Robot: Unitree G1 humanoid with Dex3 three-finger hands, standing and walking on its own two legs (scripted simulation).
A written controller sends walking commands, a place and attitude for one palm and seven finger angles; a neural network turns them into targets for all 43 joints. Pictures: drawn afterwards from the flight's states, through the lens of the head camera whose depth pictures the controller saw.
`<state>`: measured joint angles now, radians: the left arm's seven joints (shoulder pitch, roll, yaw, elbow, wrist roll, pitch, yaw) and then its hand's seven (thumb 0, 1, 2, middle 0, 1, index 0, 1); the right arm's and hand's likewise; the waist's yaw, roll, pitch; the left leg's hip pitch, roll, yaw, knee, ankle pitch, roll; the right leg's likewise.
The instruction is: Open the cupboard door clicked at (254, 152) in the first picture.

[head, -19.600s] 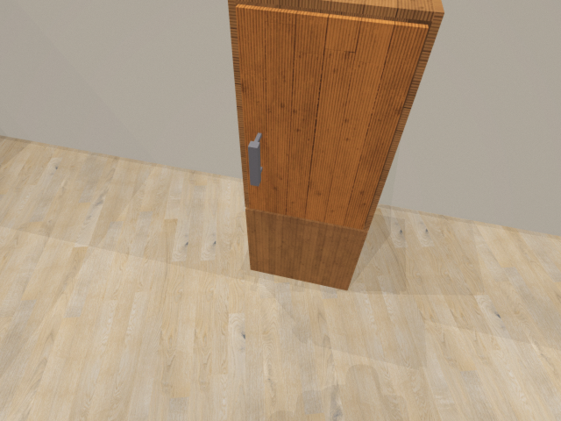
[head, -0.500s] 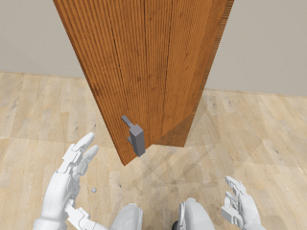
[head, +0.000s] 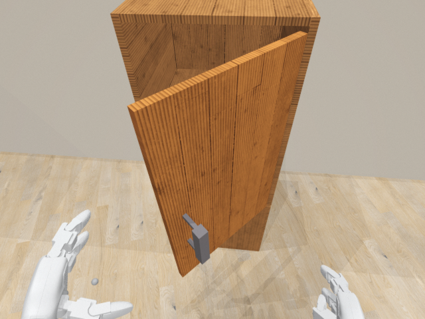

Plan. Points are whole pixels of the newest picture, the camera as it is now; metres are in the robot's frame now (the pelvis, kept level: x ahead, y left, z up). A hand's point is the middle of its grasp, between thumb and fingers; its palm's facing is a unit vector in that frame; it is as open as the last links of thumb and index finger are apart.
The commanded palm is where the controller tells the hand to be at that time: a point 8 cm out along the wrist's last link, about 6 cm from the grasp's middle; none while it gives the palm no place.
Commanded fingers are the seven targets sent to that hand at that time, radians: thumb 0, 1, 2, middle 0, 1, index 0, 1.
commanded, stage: draw the hand back to the body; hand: left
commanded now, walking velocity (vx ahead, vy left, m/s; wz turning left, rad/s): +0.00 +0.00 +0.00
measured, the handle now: (195, 238) +0.31 +0.07 -0.07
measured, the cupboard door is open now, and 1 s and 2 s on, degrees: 47 47 47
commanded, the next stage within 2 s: step back with the hand held close in 0.86 s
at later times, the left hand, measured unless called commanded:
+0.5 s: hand (19, 215) +0.20 +0.26 +0.20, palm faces +0.45 -0.79 -0.42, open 8.9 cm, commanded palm +0.15 +0.30 +0.21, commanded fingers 0.00 0.90 0.90 -0.20 -0.30 -0.20 -0.30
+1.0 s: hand (24, 217) +0.20 +0.25 +0.20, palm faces +0.44 -0.80 -0.40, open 7.4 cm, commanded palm +0.15 +0.29 +0.22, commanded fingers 0.00 0.90 0.90 -0.20 -0.30 -0.20 -0.30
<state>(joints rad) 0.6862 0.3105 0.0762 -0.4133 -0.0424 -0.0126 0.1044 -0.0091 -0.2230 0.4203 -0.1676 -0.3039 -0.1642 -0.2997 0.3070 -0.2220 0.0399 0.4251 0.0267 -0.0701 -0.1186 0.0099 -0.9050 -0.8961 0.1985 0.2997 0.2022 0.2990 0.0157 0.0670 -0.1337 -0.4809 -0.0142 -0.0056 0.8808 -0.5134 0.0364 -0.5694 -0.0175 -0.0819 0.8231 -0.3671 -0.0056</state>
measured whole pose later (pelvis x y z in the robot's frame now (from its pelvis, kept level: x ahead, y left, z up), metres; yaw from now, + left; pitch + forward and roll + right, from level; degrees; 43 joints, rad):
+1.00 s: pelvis +0.00 -0.01 +0.04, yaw -2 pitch -5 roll -1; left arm 0.46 0.34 0.34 -0.39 -0.05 -0.10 0.11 0.02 0.88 0.90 -0.21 -0.31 -0.21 -0.30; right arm 0.21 -0.23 0.03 0.65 0.00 -0.15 -0.07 0.01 -0.90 -0.90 0.20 0.30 0.20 0.30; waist 0.07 0.07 0.03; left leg -0.02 0.00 0.02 0.41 -0.30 0.02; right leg -0.13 0.01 -0.05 0.38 -0.17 -0.02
